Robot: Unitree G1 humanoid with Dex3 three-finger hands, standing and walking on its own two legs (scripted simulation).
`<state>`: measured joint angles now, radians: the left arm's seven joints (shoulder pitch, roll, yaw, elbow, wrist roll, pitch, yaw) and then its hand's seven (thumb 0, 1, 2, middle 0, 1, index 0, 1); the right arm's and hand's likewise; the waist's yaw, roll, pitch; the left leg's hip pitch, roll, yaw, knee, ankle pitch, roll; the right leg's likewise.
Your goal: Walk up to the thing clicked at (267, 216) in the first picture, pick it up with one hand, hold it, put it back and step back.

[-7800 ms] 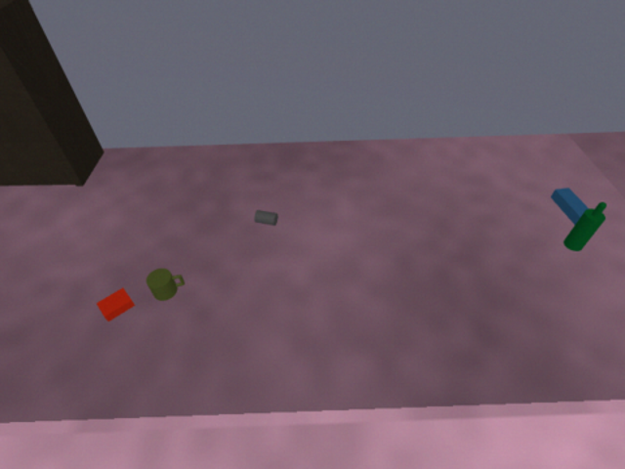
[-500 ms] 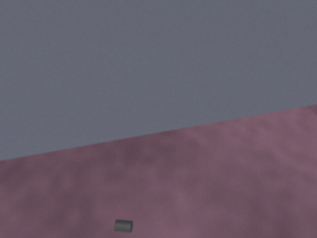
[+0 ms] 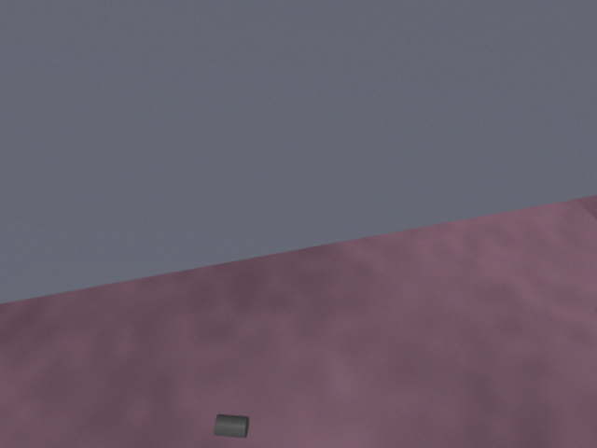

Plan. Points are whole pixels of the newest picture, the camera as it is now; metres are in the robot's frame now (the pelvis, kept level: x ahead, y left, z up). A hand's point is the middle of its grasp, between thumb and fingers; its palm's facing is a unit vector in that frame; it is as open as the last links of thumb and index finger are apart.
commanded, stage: stand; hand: left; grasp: from above
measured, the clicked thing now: (231, 425) +0.34 +0.25 -0.76
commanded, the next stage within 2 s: rise first in 0.70 s
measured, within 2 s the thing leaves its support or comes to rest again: neither
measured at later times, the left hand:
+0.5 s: hand out of the picture +0.07 +0.26 -0.16, palm faces -0.03 -0.94 -0.34, open 7.4 cm
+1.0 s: hand out of the picture +0.13 +0.25 -0.17, palm faces -0.01 -0.94 -0.33, open 8.2 cm
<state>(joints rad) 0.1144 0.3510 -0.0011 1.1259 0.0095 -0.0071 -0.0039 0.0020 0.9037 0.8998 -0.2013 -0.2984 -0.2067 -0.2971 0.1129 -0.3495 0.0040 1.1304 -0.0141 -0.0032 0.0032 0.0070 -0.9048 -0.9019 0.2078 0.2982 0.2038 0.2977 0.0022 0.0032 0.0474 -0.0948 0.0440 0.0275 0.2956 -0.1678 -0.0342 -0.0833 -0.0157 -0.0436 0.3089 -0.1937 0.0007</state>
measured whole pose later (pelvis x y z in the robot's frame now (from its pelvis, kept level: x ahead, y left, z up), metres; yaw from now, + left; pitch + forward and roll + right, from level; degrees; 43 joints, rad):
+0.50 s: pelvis +0.00 +0.00 +0.00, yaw +0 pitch -2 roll +0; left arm 0.12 0.35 0.00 1.13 0.01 -0.01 0.00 0.00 0.90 0.90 -0.20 -0.30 -0.21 -0.30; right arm 0.12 -0.35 0.00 1.13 -0.01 0.00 0.00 0.01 -0.90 -0.90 0.21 0.30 0.20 0.30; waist 0.00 0.00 0.05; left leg -0.09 0.04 0.03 0.30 -0.17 -0.03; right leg -0.08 -0.02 -0.04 0.31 -0.19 0.00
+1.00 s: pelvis -0.01 +0.00 -0.01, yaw +1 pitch +5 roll +0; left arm -0.06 0.33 0.11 1.09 0.08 -0.03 -0.03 0.00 0.62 0.86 -0.25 -0.52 -0.25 -0.53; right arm 0.18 -0.28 -0.01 0.85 0.03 -0.04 -0.03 0.01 -0.91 -0.90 0.21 0.30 0.20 0.30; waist -0.02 -0.01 0.05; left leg -0.37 0.04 0.01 0.52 -0.24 -0.03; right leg -0.35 -0.03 -0.05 0.52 -0.27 0.00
